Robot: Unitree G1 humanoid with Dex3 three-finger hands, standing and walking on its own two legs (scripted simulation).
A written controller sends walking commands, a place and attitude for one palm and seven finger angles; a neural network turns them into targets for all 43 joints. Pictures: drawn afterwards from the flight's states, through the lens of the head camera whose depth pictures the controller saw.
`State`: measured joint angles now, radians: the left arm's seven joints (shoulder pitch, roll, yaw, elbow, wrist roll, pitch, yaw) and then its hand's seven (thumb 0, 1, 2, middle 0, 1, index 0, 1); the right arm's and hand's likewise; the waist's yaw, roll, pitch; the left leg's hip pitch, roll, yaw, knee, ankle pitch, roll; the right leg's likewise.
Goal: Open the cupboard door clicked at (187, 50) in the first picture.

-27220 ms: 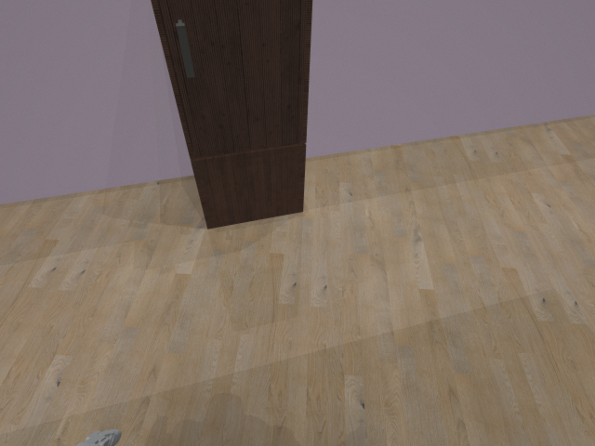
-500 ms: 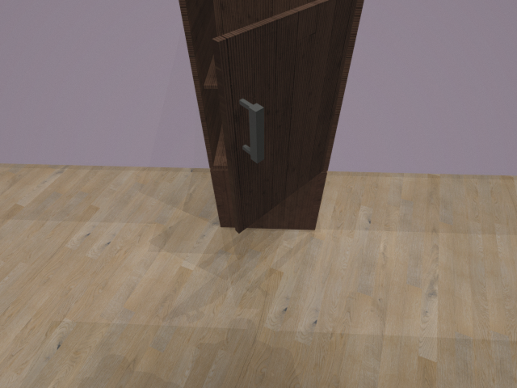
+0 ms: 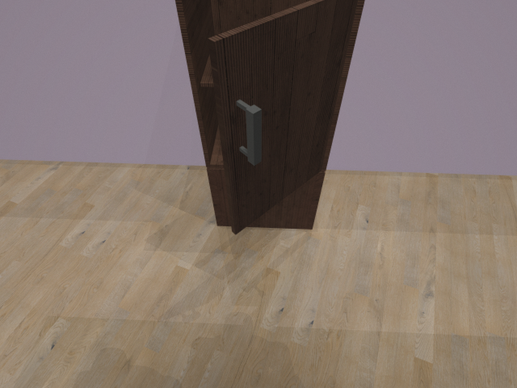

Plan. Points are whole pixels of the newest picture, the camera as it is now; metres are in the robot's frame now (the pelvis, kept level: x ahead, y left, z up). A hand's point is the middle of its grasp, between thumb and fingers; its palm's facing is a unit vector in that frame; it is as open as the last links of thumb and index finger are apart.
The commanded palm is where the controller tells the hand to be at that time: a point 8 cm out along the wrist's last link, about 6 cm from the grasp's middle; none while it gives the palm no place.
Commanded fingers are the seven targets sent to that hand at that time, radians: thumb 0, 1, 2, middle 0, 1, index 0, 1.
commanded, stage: walk to a spot facing it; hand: left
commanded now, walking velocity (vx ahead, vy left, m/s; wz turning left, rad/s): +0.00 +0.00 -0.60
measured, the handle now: (248, 132) +0.60 +0.06 +0.04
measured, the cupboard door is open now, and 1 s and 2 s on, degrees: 45 45 45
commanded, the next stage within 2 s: none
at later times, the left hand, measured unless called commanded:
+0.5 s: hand out of the picture +0.10 +0.17 -0.17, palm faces -0.15 -0.94 -0.32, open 7.4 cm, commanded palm none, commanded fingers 0.00 0.90 0.90 -0.20 -0.30 -0.20 -0.30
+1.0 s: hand (178, 369) +0.18 +0.17 -0.19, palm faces -0.43 -0.87 -0.22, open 7.4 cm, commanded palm none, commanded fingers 0.00 0.90 0.90 -0.20 -0.30 -0.20 -0.30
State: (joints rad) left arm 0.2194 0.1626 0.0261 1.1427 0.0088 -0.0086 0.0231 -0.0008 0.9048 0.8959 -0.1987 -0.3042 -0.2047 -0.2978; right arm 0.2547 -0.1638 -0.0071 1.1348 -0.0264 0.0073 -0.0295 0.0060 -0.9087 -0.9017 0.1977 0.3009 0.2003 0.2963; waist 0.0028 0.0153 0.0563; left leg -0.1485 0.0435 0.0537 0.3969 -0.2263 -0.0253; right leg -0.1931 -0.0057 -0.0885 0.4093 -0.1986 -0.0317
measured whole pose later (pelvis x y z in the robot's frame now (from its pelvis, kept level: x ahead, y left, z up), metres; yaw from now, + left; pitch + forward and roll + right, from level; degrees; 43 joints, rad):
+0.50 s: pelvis +0.00 -0.03 -0.01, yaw -14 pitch +1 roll +2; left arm 0.19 0.20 0.09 0.97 0.02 0.02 0.01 0.00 0.91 0.90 -0.20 -0.30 -0.20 -0.30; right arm 0.14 -0.22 -0.07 0.98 -0.02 0.07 -0.03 0.01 -0.91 -0.90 0.20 0.30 0.20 0.30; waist 0.03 0.03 0.13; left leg -0.41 0.07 0.05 1.08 -0.48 -0.05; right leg -0.31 0.05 0.01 0.60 -0.31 -0.08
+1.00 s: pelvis +0.03 +0.01 -0.01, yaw -31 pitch +2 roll -1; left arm 0.21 0.26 0.09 0.93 0.02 0.05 -0.01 0.00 0.90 0.90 -0.20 -0.30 -0.21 -0.30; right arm 0.11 -0.19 -0.02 0.86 -0.03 0.01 -0.04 0.01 -0.91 -0.90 0.20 0.30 0.20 0.30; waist 0.04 -0.05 0.10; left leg -0.29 0.03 0.00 0.55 -0.29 0.01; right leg -0.45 0.12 0.12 0.90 -0.49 0.02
